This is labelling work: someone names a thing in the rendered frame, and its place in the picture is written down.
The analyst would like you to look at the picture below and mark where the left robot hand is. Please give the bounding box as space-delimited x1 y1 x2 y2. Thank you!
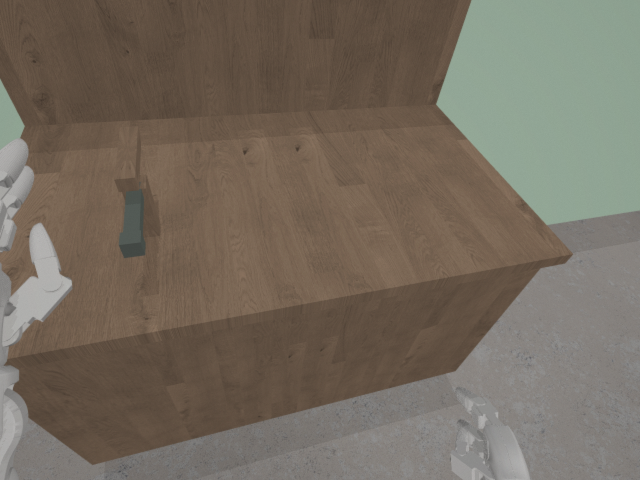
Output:
0 138 73 367

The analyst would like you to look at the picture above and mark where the robot left forearm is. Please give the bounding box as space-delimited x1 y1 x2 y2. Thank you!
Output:
0 365 28 480

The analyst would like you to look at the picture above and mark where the right robot hand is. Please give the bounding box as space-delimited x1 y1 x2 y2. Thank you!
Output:
450 387 530 480

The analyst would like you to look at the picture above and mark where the tap lever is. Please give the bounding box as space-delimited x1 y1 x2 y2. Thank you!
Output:
119 182 146 258

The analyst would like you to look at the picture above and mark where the counter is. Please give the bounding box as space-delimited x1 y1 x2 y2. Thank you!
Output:
0 0 573 465

